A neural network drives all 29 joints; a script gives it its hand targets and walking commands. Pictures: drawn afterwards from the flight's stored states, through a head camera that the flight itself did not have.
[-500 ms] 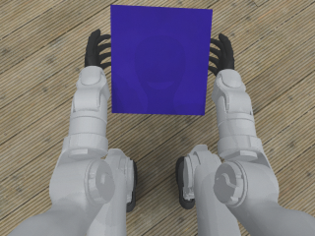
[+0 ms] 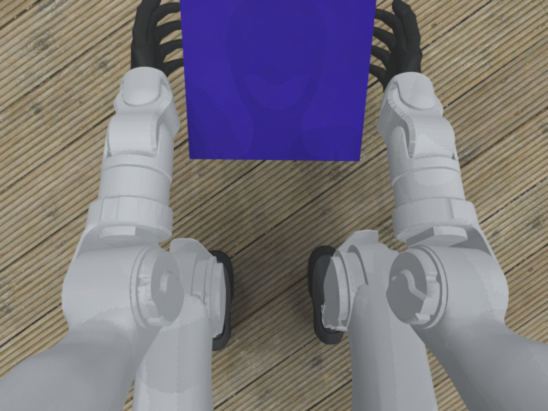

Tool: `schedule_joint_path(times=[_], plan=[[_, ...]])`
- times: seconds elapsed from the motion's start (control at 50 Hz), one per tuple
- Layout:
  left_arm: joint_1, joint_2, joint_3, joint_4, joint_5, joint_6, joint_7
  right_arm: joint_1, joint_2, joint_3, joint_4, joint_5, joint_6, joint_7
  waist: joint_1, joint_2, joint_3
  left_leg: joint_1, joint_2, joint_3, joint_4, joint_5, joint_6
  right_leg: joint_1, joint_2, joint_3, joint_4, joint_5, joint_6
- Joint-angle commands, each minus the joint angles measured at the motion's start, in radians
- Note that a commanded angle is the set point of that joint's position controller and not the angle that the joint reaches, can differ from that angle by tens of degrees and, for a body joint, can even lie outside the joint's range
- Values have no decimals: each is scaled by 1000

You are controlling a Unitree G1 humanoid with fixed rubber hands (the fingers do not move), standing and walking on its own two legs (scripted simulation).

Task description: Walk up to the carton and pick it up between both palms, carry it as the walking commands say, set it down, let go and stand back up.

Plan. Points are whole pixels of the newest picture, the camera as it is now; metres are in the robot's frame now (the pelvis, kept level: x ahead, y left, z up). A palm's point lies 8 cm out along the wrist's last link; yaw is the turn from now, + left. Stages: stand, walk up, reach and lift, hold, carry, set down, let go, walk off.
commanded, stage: set down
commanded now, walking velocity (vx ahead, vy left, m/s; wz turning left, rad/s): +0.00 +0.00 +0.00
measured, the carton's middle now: (273, 69) +0.55 -0.01 -0.22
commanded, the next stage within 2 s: none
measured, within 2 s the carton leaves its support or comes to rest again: neither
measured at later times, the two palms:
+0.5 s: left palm (163, 68) +0.54 +0.14 -0.18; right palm (389, 71) +0.53 -0.16 -0.18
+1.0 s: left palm (165, 64) +0.55 +0.14 -0.18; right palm (390, 69) +0.54 -0.17 -0.18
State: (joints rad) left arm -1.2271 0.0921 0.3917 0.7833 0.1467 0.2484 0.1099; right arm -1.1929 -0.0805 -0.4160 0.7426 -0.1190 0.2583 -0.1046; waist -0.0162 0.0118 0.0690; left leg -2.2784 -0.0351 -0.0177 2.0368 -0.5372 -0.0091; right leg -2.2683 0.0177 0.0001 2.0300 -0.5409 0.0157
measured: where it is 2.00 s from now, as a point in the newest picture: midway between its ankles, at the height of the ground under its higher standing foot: (272, 313)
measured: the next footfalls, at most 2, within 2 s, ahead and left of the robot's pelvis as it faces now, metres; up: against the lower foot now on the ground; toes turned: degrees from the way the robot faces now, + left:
none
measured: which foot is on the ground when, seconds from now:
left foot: down 0.00-1.00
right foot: down 0.00-1.00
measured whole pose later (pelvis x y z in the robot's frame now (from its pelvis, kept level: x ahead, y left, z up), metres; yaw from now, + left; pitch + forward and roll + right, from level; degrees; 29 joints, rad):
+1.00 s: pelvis +0.00 +0.00 -0.04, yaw +0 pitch +41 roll +0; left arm -1.40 0.19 0.37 0.96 0.11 0.19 0.04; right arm -1.36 -0.20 -0.38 0.94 -0.06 0.21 -0.05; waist -0.02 -0.01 0.21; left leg -2.33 -0.03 -0.02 2.18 -0.57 -0.02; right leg -2.34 0.04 0.00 2.18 -0.56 0.02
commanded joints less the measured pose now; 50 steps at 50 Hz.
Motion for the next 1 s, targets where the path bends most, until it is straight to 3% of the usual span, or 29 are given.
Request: schedule_joint_path(times=[0.0, 0.36, 0.7, 0.98], plan=[[-567, -901, -470, 10, -125, -23, -276, -617, 863, 490, -11, 131, -28, 280, -15, 15, -1119, 606, -109, 72, -131, 273, -7, 588, 116, -77, -124, 278, 14], [-605, -855, -497, 49, -210, -67, -268, -631, 846, 485, 56, 196, -64, 288, -16, 29, -1035, 594, -100, 71, -29, 351, -6, 544, 112, -78, -14, 347, 6], [-572, -794, -383, 159, -140, -56, -291, -621, 811, 418, 132, 154, -58, 294, 19, -6, -843, 464, -87, 71, -28, 209, 13, 467, 105, -61, -19, 222, 3], [-489, -768, -334, 215, -86, -48, -308, -560, 777, 367, 181, 120, -56, 298, 34, 8, -763, 438, -79, 64, -24, 211, 16, 411, 106, -52, -15, 218, 2]])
